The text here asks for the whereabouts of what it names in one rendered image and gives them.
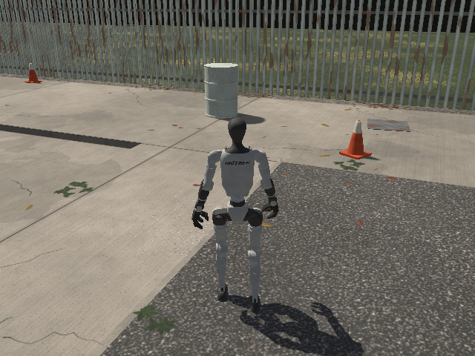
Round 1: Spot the robot left upper arm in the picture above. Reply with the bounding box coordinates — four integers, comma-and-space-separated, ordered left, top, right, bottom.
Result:
202, 150, 222, 191

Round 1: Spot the robot right thigh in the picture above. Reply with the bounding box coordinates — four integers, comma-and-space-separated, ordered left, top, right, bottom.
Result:
248, 208, 263, 263

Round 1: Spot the robot right hand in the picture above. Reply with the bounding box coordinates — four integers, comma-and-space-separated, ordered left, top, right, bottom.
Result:
262, 203, 279, 219

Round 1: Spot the robot left shin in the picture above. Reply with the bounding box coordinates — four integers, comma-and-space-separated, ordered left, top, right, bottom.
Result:
216, 243, 226, 291

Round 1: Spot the robot left forearm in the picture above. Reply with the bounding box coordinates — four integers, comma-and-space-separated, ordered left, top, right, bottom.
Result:
194, 179, 209, 212

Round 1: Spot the robot right forearm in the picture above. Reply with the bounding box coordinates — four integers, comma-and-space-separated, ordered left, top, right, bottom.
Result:
264, 178, 278, 206

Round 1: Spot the robot left hand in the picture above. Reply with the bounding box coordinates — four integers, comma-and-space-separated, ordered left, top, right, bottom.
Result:
192, 210, 209, 229

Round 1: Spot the robot right upper arm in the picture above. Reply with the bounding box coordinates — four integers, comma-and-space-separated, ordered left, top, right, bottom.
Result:
253, 149, 272, 189

